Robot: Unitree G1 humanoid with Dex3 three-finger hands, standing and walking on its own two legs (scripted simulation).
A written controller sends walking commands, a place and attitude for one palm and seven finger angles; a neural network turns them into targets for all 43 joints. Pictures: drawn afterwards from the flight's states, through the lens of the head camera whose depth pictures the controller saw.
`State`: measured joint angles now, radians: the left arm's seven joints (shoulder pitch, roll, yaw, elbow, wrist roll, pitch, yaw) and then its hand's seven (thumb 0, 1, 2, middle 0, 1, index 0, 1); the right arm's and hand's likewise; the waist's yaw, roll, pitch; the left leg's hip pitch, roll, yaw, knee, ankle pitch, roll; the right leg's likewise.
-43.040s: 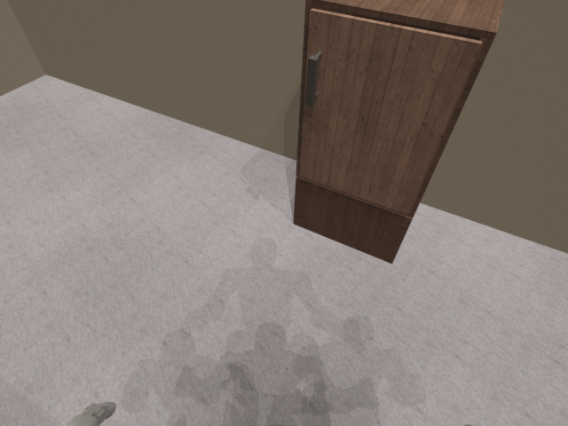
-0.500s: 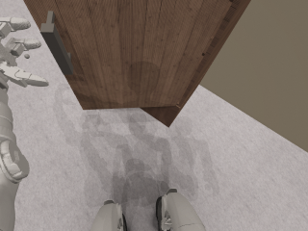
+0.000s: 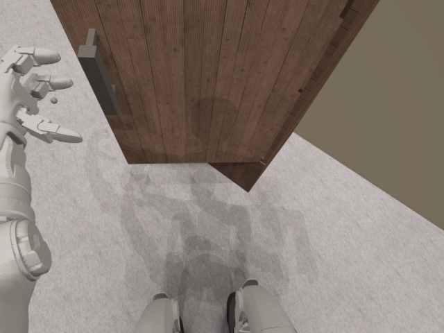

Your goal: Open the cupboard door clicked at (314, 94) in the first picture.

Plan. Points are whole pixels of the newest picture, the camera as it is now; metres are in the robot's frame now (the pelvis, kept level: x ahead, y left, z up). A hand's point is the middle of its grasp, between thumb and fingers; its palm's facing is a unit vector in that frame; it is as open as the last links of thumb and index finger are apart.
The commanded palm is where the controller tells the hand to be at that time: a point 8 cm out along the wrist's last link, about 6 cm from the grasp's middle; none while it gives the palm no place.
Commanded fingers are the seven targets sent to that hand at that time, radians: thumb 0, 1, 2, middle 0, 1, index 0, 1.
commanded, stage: move the hooked fingers beside the handle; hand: left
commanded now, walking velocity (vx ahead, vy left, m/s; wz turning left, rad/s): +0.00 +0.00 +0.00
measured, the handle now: (102, 75) +0.55 +0.18 +0.06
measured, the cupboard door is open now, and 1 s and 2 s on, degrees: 41 41 41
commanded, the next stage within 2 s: slide the fingers in behind the handle in 0.20 s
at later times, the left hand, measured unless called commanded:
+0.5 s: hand (64, 100) +0.49 +0.23 +0.07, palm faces -0.02 -1.00 -0.03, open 14.0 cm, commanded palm +0.47 +0.26 +0.06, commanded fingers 0.00 -0.50 0.30 -0.30 -1.20 -0.30 -1.20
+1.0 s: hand (85, 100) +0.49 +0.20 +0.06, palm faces -0.03 -1.00 +0.00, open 14.0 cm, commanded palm +0.47 +0.23 +0.06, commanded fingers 0.00 -0.50 0.30 -0.30 -1.20 -0.30 -1.20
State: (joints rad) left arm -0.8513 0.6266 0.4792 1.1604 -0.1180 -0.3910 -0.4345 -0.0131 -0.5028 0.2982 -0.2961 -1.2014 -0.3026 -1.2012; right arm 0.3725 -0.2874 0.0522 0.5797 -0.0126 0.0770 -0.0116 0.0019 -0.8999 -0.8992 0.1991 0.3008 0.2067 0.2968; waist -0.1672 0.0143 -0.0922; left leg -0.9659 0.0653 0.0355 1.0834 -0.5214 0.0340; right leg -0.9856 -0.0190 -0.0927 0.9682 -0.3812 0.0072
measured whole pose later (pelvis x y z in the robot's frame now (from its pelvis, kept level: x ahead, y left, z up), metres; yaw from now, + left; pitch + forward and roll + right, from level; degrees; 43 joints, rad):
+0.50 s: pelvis -0.01 -0.01 +0.00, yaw +0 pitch +23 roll -3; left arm -0.88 0.62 0.46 1.17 -0.11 -0.39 -0.41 -0.01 -0.50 0.30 -0.30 -1.20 -0.30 -1.20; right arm 0.39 -0.28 0.06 0.59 -0.01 0.07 -0.01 0.00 -0.90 -0.90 0.20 0.30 0.21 0.30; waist -0.17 0.02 -0.09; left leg -0.98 0.07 0.03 1.09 -0.51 0.03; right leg -1.01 -0.02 -0.09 0.99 -0.37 0.00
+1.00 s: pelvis +0.00 +0.00 +0.00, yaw +0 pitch +23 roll -3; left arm -0.85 0.52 0.42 1.13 -0.11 -0.39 -0.33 -0.01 -0.50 0.30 -0.30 -1.20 -0.30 -1.20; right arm 0.39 -0.27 0.05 0.60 -0.01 0.07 0.00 0.00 -0.90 -0.90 0.20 0.30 0.21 0.30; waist -0.17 0.02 -0.10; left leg -0.96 0.06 0.04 1.08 -0.52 0.03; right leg -0.99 -0.02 -0.08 0.98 -0.38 0.00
